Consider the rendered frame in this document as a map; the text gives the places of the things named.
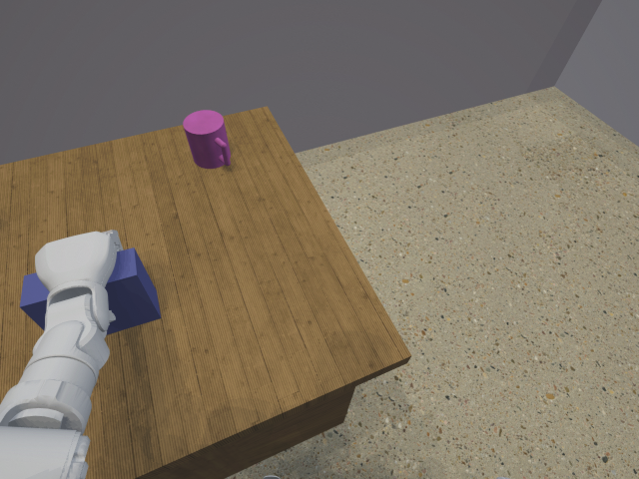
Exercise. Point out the sponge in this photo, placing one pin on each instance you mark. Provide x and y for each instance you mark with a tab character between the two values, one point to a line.
132	296

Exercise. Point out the left robot upper arm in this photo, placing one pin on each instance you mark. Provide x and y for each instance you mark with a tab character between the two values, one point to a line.
42	453

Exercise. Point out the robot left hand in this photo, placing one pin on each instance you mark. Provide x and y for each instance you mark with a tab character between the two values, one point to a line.
91	256

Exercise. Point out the table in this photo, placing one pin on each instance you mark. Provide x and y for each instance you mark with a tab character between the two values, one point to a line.
268	322

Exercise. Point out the robot left forearm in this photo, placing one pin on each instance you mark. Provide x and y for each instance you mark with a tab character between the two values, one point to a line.
55	388

